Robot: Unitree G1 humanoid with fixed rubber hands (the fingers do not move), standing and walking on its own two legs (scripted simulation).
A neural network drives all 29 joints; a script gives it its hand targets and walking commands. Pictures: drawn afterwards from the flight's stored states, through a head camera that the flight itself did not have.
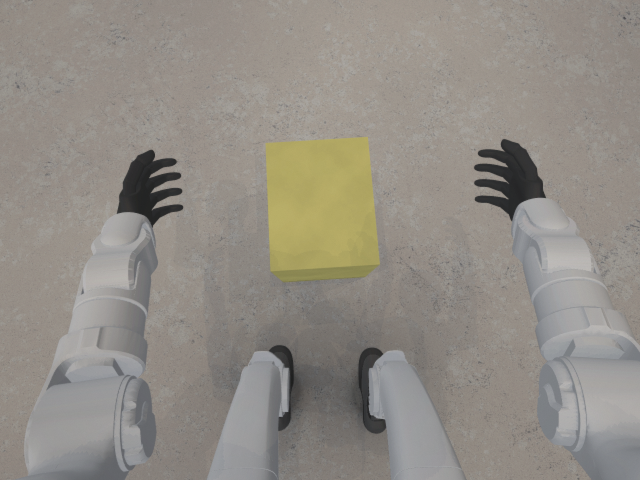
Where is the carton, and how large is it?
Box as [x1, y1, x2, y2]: [266, 137, 379, 281]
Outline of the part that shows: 367,137 266,143 270,270 282,281 365,276 379,264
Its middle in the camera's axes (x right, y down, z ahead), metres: +0.00 -0.05 +0.95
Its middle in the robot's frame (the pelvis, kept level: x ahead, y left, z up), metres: +0.53 +0.02 -0.55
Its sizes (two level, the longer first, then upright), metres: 0.281 0.224 0.278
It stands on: the floor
